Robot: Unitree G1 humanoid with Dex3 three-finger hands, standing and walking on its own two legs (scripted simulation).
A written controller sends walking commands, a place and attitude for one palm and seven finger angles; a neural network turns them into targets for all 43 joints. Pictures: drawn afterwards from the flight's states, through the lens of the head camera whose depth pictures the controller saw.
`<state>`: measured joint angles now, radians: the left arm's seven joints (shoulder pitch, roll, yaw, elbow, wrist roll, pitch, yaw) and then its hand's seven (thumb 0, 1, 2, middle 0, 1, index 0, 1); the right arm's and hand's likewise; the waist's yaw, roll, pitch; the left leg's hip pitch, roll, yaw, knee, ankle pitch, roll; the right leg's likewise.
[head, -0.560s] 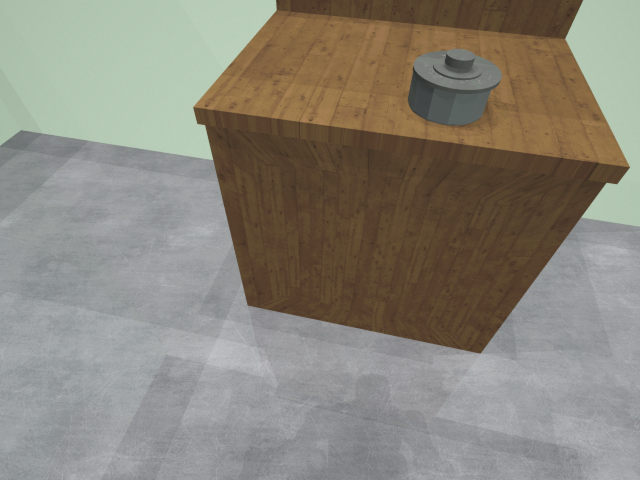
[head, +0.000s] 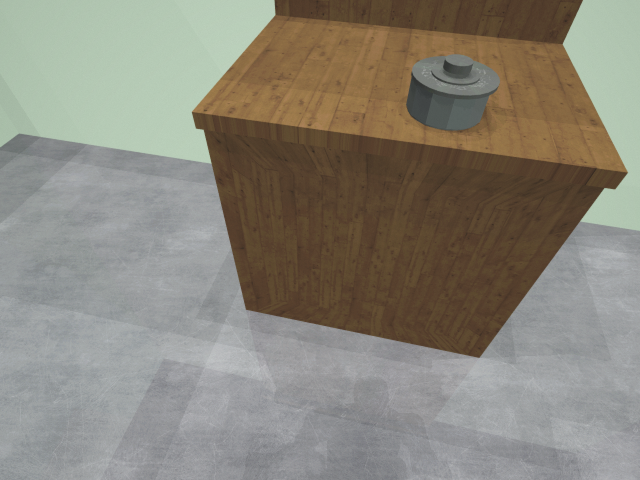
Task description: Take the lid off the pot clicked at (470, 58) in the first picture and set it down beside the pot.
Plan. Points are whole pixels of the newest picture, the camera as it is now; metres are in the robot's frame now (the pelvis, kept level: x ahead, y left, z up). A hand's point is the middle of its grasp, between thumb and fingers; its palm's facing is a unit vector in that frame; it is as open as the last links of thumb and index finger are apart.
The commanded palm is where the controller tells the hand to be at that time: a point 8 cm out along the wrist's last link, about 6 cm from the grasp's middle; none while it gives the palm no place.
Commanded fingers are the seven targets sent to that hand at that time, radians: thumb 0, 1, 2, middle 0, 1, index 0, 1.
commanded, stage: look at it before walking up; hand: left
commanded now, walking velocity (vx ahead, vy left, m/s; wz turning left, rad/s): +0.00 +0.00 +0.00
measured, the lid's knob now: (458, 64) +0.83 -0.22 +0.15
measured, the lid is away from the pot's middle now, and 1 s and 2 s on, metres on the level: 0.00 0.00 0.00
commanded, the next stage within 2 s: turn to face it in 0.08 s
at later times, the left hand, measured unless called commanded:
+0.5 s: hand out of the picture +0.02 +0.19 -0.18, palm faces -0.03 -0.97 -0.23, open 7.4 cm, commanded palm none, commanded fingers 0.00 0.90 0.90 -0.20 -0.30 -0.20 -0.30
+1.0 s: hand out of the picture +0.06 +0.11 -0.17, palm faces -0.10 -0.97 -0.22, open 7.4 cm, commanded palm none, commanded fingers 0.00 0.90 0.90 -0.20 -0.30 -0.20 -0.30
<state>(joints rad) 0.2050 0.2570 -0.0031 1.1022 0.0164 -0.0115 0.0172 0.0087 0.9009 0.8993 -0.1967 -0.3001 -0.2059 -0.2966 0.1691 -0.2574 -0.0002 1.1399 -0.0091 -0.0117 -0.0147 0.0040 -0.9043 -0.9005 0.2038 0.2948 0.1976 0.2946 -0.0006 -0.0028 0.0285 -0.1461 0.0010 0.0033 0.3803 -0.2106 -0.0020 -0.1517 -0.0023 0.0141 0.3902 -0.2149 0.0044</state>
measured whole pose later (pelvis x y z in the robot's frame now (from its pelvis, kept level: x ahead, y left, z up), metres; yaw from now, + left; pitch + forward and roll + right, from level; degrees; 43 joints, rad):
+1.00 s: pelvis +0.06 -0.07 -0.01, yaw -10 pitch +0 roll +0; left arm 0.41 0.15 0.05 1.05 0.03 -0.04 0.01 0.01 0.90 0.90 -0.19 -0.30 -0.20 -0.30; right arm 0.25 -0.23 -0.07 1.07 -0.03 0.00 -0.01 0.01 -0.91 -0.90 0.20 0.29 0.19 0.29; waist 0.00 0.02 0.00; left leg -0.52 0.10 0.07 1.13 -0.35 0.00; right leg -0.15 0.06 -0.06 0.44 -0.29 -0.10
